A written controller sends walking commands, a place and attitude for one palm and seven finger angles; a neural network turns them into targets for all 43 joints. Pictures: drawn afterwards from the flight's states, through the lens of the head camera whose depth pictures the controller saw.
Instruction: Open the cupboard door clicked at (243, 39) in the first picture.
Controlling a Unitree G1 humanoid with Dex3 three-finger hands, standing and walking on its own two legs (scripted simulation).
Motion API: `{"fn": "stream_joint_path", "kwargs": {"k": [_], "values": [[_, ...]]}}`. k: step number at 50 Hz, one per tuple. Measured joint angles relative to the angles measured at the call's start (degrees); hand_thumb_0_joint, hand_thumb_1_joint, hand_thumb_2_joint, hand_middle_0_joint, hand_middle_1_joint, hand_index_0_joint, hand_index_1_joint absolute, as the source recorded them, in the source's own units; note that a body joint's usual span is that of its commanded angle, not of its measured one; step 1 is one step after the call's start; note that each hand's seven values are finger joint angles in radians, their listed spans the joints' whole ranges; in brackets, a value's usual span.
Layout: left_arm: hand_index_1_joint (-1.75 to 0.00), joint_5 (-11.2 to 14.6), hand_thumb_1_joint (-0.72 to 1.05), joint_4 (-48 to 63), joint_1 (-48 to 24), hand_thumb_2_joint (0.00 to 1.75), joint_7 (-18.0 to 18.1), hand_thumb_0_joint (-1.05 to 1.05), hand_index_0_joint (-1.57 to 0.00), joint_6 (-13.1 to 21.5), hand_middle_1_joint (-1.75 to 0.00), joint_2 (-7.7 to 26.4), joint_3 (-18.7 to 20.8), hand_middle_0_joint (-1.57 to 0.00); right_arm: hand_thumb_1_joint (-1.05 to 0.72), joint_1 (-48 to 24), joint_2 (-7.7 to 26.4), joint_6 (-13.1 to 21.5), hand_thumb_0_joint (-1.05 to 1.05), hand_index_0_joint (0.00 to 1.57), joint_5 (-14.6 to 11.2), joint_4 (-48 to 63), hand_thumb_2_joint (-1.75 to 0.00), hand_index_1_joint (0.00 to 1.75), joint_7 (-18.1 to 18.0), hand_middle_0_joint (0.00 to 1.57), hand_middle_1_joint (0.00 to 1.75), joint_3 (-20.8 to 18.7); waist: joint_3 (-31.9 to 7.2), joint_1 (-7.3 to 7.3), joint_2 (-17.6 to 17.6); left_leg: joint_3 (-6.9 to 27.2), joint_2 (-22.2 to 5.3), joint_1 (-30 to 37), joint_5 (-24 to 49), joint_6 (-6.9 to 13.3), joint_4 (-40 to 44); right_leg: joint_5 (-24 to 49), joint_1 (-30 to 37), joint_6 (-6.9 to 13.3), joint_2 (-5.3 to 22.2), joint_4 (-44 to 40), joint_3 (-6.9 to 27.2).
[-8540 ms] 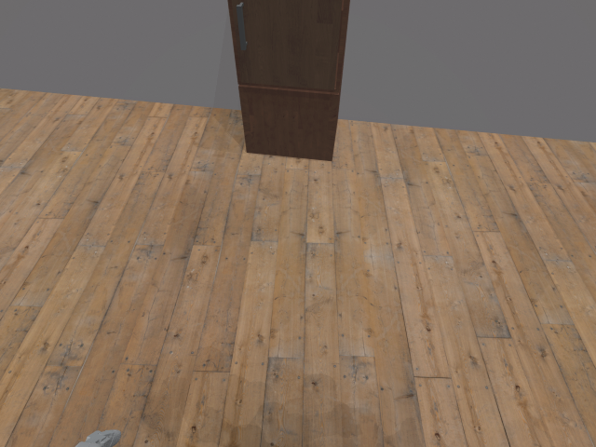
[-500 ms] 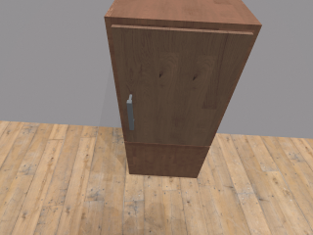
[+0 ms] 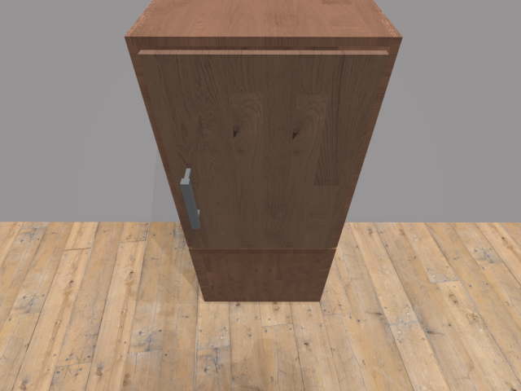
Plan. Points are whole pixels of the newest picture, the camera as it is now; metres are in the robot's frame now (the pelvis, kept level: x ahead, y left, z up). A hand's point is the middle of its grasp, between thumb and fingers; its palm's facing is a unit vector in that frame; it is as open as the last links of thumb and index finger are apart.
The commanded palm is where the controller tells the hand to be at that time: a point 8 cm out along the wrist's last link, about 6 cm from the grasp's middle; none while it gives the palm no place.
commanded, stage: come to a stop and stand still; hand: left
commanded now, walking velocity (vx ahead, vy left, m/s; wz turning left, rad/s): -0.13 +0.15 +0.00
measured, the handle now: (192, 200) +0.55 +0.20 -0.09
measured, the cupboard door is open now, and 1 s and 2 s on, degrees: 0 0 0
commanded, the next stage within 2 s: look again from close up in 0.84 s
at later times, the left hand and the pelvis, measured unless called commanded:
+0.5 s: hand out of the picture +0.02 +0.21 -0.17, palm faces -0.01 -0.97 -0.25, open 7.4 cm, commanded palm none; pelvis -0.01 +0.02 +0.00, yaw -1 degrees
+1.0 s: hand out of the picture -0.01 +0.21 -0.17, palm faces -0.05 -0.98 -0.21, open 7.4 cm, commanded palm none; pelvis -0.01 +0.03 +0.00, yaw -2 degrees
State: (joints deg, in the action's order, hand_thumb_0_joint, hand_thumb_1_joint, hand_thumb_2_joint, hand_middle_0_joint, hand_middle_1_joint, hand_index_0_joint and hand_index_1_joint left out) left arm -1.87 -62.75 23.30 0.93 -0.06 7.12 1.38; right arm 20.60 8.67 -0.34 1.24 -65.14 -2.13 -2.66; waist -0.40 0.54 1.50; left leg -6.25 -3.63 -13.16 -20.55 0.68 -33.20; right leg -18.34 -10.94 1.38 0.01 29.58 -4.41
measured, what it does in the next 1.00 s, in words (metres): stands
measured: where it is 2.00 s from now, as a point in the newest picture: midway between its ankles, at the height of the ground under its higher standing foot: outside the picture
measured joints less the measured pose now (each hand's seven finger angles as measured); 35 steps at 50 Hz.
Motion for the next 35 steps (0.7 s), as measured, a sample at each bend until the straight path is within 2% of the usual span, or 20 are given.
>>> {"fn": "stream_joint_path", "kwargs": {"k": [3,6,9,12,19,22,26,29,35], "values": [[-0.30,0.38,0.91,-0.53,-0.40,0.90,0.82,0.00,-0.20,1.21,-0.30,-0.87,-0.52,-0.20,-0.91,-1.05,0.30,-0.25,0.01,0.20,-0.27,-0.17,-0.90,0.30,-0.18,0.20,0.30,0.58,0.91,-0.37,0.43,1.37,-0.25,-2.17,-2.55,-0.53,-4.02,-0.02,1.30,0.79,-1.03,-1.28,-0.86],[-0.30,0.83,0.91,-1.21,-1.16,0.90,1.25,0.00,-0.20,1.30,-0.30,-1.85,-1.21,-0.20,-0.91,-2.92,0.27,0.20,0.01,0.20,-0.73,0.08,-0.90,0.30,-0.44,0.20,0.30,0.98,1.96,-0.59,0.49,1.65,-0.29,-0.91,4.91,-0.80,0.79,-0.56,2.26,0.65,-1.58,-1.16,-0.91],[-0.30,0.95,0.90,-1.31,-2.27,0.90,1.67,0.00,-0.20,0.52,-0.30,-2.11,-1.37,-0.20,-0.91,-5.09,-0.82,0.15,0.01,0.20,-0.87,0.52,-0.90,0.29,-0.61,0.20,0.30,1.19,2.12,-1.06,-1.39,0.39,0.67,1.12,4.15,-0.82,2.96,-0.85,2.93,0.16,-0.62,-1.36,0.22],[-0.30,0.86,0.90,-0.24,-3.93,0.90,1.90,0.00,-0.20,0.24,-0.30,-2.36,-1.28,-0.20,-0.93,-6.85,-0.33,-0.19,0.02,0.20,-0.63,1.65,-0.90,0.30,-1.15,0.20,0.30,0.77,2.46,-1.27,-1.75,-0.18,1.29,1.40,4.21,-0.61,3.92,-0.56,2.61,-0.11,0.00,-1.33,0.69],[-0.30,0.54,0.92,1.64,-6.50,0.90,2.26,0.02,-0.20,-0.64,-0.30,0.91,-0.41,-0.20,-0.93,-9.80,0.15,-0.47,0.01,0.20,-0.50,4.48,-0.90,0.30,-0.48,0.20,0.30,0.33,3.37,-1.09,-1.95,-0.90,1.74,0.93,4.99,0.05,3.92,-0.16,1.35,-0.49,0.54,-0.06,1.36],[-0.30,0.38,0.92,3.69,-6.50,0.90,2.78,0.02,-0.20,0.29,-0.30,1.92,-0.87,-0.20,-0.92,-9.93,0.90,-0.78,0.01,0.20,-0.68,7.43,-0.90,0.30,0.50,0.20,0.30,0.57,3.02,-0.83,-0.36,0.51,0.95,-2.26,3.22,-0.10,0.36,0.76,-0.33,-0.73,-0.40,0.26,1.26],[-0.30,0.49,0.91,5.51,-7.04,0.90,2.28,0.01,-0.20,0.13,-0.30,3.53,-1.21,-0.20,-0.91,-8.40,1.05,0.26,0.01,0.20,-0.18,10.12,-0.90,0.30,1.33,0.20,0.30,1.01,2.55,-0.04,-0.40,0.15,2.37,-2.96,4.51,1.49,-0.39,-0.07,-1.84,-1.29,0.97,3.05,1.82],[-0.30,0.39,0.91,6.50,-7.83,0.90,1.87,0.01,-0.20,-0.32,-0.30,4.02,-1.36,-0.20,-0.92,-7.06,1.71,0.24,0.01,0.20,-0.02,10.55,-0.90,0.30,1.25,0.20,0.30,1.21,1.72,-0.19,0.41,-0.10,3.22,-3.09,4.96,2.46,0.19,0.25,-2.21,-1.58,1.76,3.06,2.01],[-0.30,0.24,0.91,7.17,-7.95,0.90,1.10,0.01,-0.20,-0.39,-0.30,4.60,-1.75,-0.20,-0.93,-5.57,2.53,-0.15,0.01,0.20,0.35,9.60,-0.90,0.30,1.83,0.20,0.30,1.97,0.77,-0.25,0.51,-0.84,4.52,-2.98,7.42,3.17,3.66,1.58,-3.15,-1.82,2.79,1.64,2.82]]}}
